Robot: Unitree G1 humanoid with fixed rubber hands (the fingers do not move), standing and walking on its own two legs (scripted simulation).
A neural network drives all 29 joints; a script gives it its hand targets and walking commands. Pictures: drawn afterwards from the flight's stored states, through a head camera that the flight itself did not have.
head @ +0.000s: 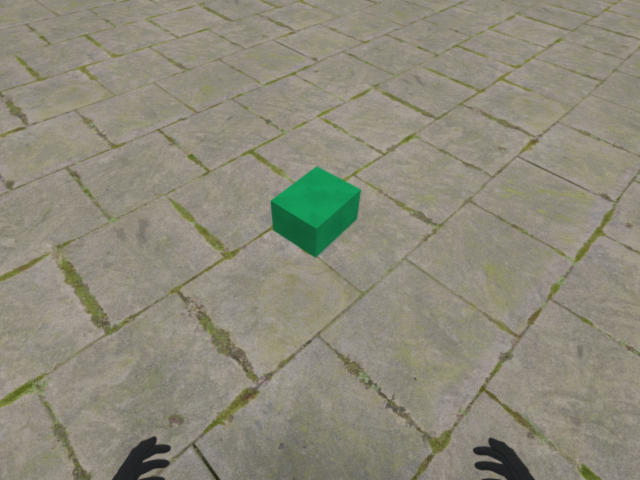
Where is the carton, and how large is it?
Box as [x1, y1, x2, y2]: [271, 166, 360, 257]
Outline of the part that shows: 316,166 271,200 273,230 315,257 356,218 360,189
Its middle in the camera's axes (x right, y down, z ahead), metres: -0.01 -0.14 +1.63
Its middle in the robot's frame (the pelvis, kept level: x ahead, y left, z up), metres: +1.24 -0.03 -0.67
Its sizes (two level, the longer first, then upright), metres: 0.290 0.235 0.172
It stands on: the floor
